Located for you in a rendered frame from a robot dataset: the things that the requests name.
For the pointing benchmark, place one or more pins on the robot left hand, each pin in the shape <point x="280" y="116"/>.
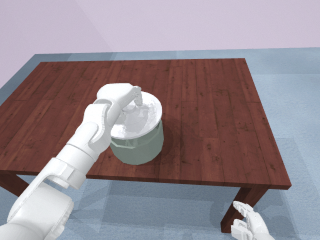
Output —
<point x="123" y="94"/>

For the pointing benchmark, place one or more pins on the table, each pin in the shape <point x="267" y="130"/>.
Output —
<point x="215" y="129"/>

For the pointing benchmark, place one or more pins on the robot right hand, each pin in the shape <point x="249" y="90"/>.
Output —
<point x="254" y="223"/>

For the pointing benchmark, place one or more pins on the robot left upper arm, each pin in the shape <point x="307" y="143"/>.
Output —
<point x="42" y="217"/>

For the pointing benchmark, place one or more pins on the left robot forearm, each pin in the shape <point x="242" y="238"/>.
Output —
<point x="70" y="166"/>

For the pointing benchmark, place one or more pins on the pot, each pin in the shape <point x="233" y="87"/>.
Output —
<point x="139" y="150"/>

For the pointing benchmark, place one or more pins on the knob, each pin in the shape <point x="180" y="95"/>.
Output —
<point x="130" y="108"/>

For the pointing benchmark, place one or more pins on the lid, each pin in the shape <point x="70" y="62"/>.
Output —
<point x="142" y="121"/>

